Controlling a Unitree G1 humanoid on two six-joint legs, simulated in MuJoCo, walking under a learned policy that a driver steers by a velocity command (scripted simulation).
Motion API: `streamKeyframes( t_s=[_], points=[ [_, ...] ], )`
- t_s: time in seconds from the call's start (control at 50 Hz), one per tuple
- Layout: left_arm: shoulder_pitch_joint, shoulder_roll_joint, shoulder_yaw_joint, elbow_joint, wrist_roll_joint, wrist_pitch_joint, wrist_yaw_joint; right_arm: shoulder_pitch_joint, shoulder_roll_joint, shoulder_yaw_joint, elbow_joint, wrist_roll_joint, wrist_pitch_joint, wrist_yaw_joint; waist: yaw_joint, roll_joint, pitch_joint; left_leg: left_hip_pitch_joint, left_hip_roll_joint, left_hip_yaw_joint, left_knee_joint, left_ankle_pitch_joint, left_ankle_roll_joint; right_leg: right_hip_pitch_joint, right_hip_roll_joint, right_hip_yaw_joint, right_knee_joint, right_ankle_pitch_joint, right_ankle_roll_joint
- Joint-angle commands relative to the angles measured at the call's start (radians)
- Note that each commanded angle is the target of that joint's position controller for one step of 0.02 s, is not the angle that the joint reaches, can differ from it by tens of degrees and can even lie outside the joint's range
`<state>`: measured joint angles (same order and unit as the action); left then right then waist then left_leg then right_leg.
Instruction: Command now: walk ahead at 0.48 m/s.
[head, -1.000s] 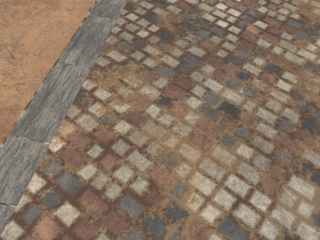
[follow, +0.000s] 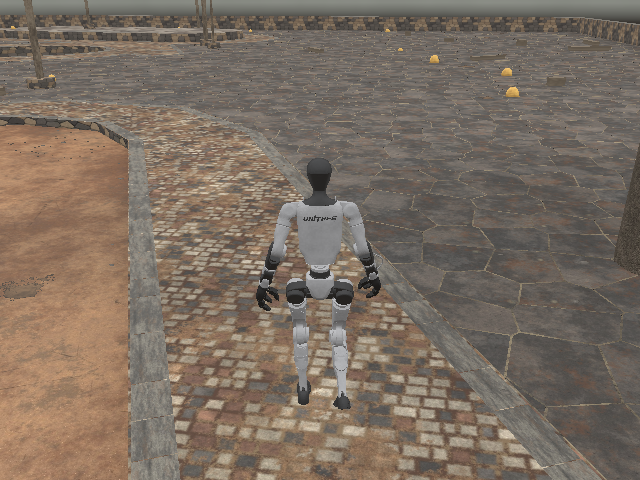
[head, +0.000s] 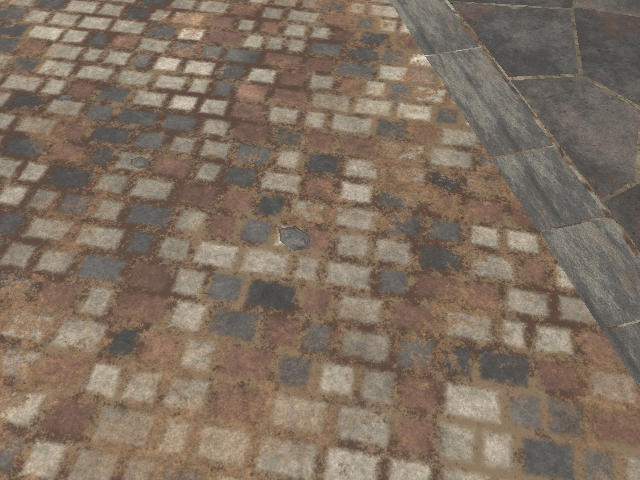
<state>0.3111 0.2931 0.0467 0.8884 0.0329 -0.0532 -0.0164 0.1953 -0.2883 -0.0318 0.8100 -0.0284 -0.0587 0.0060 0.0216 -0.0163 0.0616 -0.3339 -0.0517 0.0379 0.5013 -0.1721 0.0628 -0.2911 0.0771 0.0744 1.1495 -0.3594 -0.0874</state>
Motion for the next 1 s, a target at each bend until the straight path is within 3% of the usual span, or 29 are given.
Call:
streamKeyframes(
  t_s=[0.02,0.06,0.14,0.22,0.26,0.3,0.32,0.34,0.36,0.38,0.4,0.42,0.44,0.46,0.52,0.62,0.7,0.76,0.8,0.82,0.84,0.86,0.88,0.9,0.92,0.94,0.96,1.0],
  points=[
    [0.020,0.061,0.004,-0.066,0.020,-0.003,-0.014,0.094,-0.080,-0.017,0.008,0.012,-0.025,0.007,-0.002,0.105,-0.058,0.182,0.252,-0.382,-0.286,0.101,0.177,-0.207,-0.099,0.001,-0.019,0.031,0.020],
    [-0.015,0.040,-0.008,-0.084,0.025,0.002,-0.019,0.134,-0.088,-0.020,0.032,0.019,-0.034,0.010,0.004,0.098,-0.055,0.162,0.240,-0.340,-0.300,0.179,0.195,-0.222,-0.116,-0.031,-0.106,0.028,0.047],
    [-0.210,0.009,-0.037,-0.156,0.013,0.001,-0.026,0.176,-0.117,-0.034,0.052,0.021,-0.023,0.004,-0.032,0.101,0.001,0.069,0.197,-0.279,-0.348,0.105,0.182,-0.192,-0.124,-0.083,-0.388,0.164,0.099],
    [-0.300,0.037,-0.037,-0.190,-0.005,-0.006,-0.017,0.222,-0.141,-0.048,0.061,0.019,-0.017,0.011,-0.062,0.093,-0.021,0.086,0.197,-0.299,-0.297,0.158,0.143,-0.098,-0.092,-0.092,-0.525,0.263,0.115],
    [-0.290,0.053,-0.030,-0.199,-0.006,-0.013,-0.007,0.221,-0.154,-0.056,0.058,0.017,-0.013,0.008,-0.049,0.095,-0.029,0.106,0.207,-0.335,-0.239,0.163,0.123,-0.039,-0.081,-0.081,-0.583,0.223,0.109],
    [-0.168,0.080,-0.014,-0.165,-0.001,-0.029,0.007,0.210,-0.150,-0.059,0.052,0.019,-0.010,0.003,0.011,0.062,-0.066,0.074,0.162,-0.333,-0.093,0.174,0.087,0.147,-0.068,-0.074,-0.695,0.196,0.086],
    [-0.044,0.137,0.006,-0.143,0.015,-0.043,0.021,0.196,-0.117,-0.052,0.037,0.026,-0.015,0.005,0.067,-0.018,-0.143,0.008,0.093,-0.278,0.114,0.132,0.057,0.307,-0.179,0.043,-0.756,0.114,0.050],
    [0.085,0.228,0.026,-0.142,0.038,-0.042,0.036,0.198,-0.020,-0.030,-0.012,0.045,-0.021,0.005,0.106,-0.182,-0.272,-0.170,-0.008,-0.143,0.407,-0.163,0.017,0.519,-0.447,0.340,-0.837,-0.101,-0.012],
    [0.074,0.259,0.043,-0.126,0.019,-0.020,0.038,0.247,-0.049,-0.036,-0.033,0.036,-0.008,0.001,0.058,-0.273,-0.267,-0.340,-0.043,-0.077,0.567,-0.376,0.017,0.485,-0.541,0.631,-0.937,-0.238,-0.096],
    [0.006,0.158,0.023,-0.147,0.012,-0.014,0.032,0.243,-0.089,-0.046,-0.002,0.016,0.010,-0.002,0.025,-0.124,-0.162,-0.367,0.040,-0.119,0.656,-0.315,0.028,0.390,-0.501,0.550,-0.932,-0.300,-0.102],
    [-0.050,0.084,0.007,-0.156,0.004,-0.020,0.026,0.200,-0.078,-0.047,0.003,0.011,0.014,0.010,0.012,-0.059,-0.082,-0.360,0.069,-0.121,0.655,-0.233,0.023,0.302,-0.441,0.404,-0.940,-0.177,-0.085],
    [-0.076,0.053,-0.001,-0.156,0.004,-0.027,0.023,0.184,-0.059,-0.047,0.002,0.012,0.020,0.017,-0.007,-0.064,-0.053,-0.329,0.093,-0.113,0.632,-0.184,0.013,0.245,-0.396,0.278,-0.959,-0.020,-0.062],
    [-0.070,0.041,-0.005,-0.147,0.002,-0.035,0.026,0.167,-0.056,-0.049,-0.003,0.000,0.029,0.025,-0.016,-0.089,-0.041,-0.317,0.109,-0.105,0.620,-0.159,0.003,0.219,-0.365,0.193,-0.967,0.090,-0.048],
    [-0.061,0.039,-0.004,-0.137,-0.001,-0.043,0.026,0.161,-0.048,-0.048,-0.004,-0.007,0.040,0.032,-0.022,-0.093,-0.039,-0.309,0.110,-0.095,0.629,-0.129,-0.007,0.211,-0.340,0.126,-0.970,0.197,-0.040],
    [-0.010,0.053,0.006,-0.109,-0.014,-0.062,0.022,0.088,-0.032,-0.046,-0.040,-0.007,0.056,0.047,-0.027,-0.073,-0.053,-0.362,0.114,-0.083,0.635,-0.056,-0.025,0.246,-0.340,0.014,-0.969,0.433,-0.051],
    [0.031,0.051,0.011,-0.076,-0.011,-0.057,0.021,-0.086,-0.012,-0.030,-0.108,-0.007,0.058,0.068,-0.005,-0.068,-0.008,-0.393,0.118,-0.035,0.432,0.100,-0.041,0.250,-0.312,-0.144,-0.987,0.502,-0.050],
    [0.073,0.091,0.023,-0.049,-0.012,-0.051,0.027,-0.210,-0.006,-0.014,-0.158,-0.010,0.054,0.082,0.023,-0.068,0.024,-0.302,0.105,0.044,0.212,0.121,-0.003,0.279,-0.331,-0.218,-0.978,0.545,-0.035],
    [0.103,0.117,0.028,-0.027,-0.010,-0.033,0.036,-0.216,-0.023,-0.018,-0.173,-0.017,0.054,0.075,0.013,-0.075,0.008,-0.221,0.052,0.100,0.135,0.011,0.053,0.361,-0.345,-0.275,-0.863,0.835,-0.015],
    [0.111,0.153,0.036,-0.018,-0.008,-0.014,0.041,-0.101,-0.051,-0.033,-0.146,-0.020,0.049,0.061,-0.042,-0.089,-0.074,-0.068,-0.024,0.124,0.102,-0.086,0.102,0.389,-0.347,-0.304,-0.635,1.094,-0.009],
    [0.104,0.161,0.037,-0.023,-0.012,-0.005,0.042,0.042,-0.074,-0.048,-0.102,-0.026,0.039,0.050,-0.106,-0.064,-0.157,0.121,-0.055,0.110,0.032,-0.061,0.132,0.322,-0.336,-0.321,-0.429,1.030,0.006],
    [0.104,0.142,0.031,-0.049,-0.007,-0.003,0.040,0.204,-0.147,-0.077,-0.055,-0.034,0.035,0.032,-0.171,0.020,-0.260,0.381,0.057,-0.066,-0.011,-0.146,0.177,0.117,-0.310,-0.326,-0.140,0.728,0.035],
    [0.146,0.012,0.004,-0.125,-0.010,-0.009,0.015,0.164,-0.269,-0.104,-0.077,-0.021,0.040,0.018,-0.080,0.266,-0.338,0.692,0.370,-0.602,-0.063,-0.150,0.316,-0.351,-0.123,-0.277,0.210,-0.196,0.099],
    [0.004,0.108,0.022,-0.158,-0.004,-0.020,0.013,0.230,-0.263,-0.107,-0.093,0.008,0.054,0.010,-0.169,0.118,-0.379,0.689,0.400,-0.795,-0.194,-0.120,0.346,-0.460,-0.079,-0.068,0.299,-0.169,0.100],
    [-0.065,0.098,0.018,-0.182,-0.018,-0.031,0.010,0.178,-0.230,-0.098,-0.069,0.012,0.056,0.000,-0.136,0.075,-0.220,0.584,0.372,-0.614,-0.207,-0.024,0.317,-0.519,-0.142,-0.042,0.260,-0.046,0.088],
    [-0.050,0.087,0.012,-0.171,-0.019,-0.041,0.012,0.131,-0.170,-0.084,-0.065,0.019,0.051,-0.003,-0.088,0.027,-0.123,0.427,0.328,-0.507,-0.219,0.113,0.280,-0.460,-0.177,-0.051,0.154,0.026,0.086],
    [-0.020,0.078,0.011,-0.146,-0.011,-0.033,0.013,0.080,-0.122,-0.068,-0.067,0.017,0.040,-0.005,-0.039,0.002,-0.085,0.324,0.278,-0.407,-0.230,0.229,0.239,-0.382,-0.202,-0.052,0.084,0.041,0.087],
    [0.030,0.069,0.007,-0.128,0.004,-0.013,0.010,0.048,-0.084,-0.053,-0.071,0.019,0.030,-0.006,-0.002,0.011,-0.087,0.251,0.245,-0.335,-0.249,0.309,0.221,-0.301,-0.211,-0.053,0.044,0.042,0.094],
    [0.069,0.045,0.004,-0.104,0.013,0.018,-0.002,0.072,-0.062,-0.041,-0.048,0.021,0.000,0.002,0.016,0.024,-0.101,0.200,0.220,-0.259,-0.281,0.414,0.206,-0.235,-0.208,-0.075,-0.006,0.056,0.098]
  ],
)
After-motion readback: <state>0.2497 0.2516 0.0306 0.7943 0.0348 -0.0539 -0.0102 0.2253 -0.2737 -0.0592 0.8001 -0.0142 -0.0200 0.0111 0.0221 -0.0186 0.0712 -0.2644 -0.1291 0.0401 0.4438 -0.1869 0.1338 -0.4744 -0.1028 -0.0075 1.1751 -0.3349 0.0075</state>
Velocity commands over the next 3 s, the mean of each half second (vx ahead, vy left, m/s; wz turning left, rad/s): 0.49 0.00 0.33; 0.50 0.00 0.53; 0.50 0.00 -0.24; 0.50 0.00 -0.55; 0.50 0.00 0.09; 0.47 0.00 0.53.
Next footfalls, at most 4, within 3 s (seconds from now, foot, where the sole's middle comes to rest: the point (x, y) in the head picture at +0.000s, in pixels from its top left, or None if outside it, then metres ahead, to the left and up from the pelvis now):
0.32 right None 0.33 -0.11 -0.77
0.84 left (255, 447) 0.53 0.17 -0.77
1.40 right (259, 307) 0.87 0.19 -0.77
1.90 left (178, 227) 1.11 0.43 -0.77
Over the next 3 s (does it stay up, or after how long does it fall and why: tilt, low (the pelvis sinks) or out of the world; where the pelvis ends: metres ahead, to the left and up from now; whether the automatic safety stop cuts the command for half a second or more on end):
stays up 1.48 0.41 -0.01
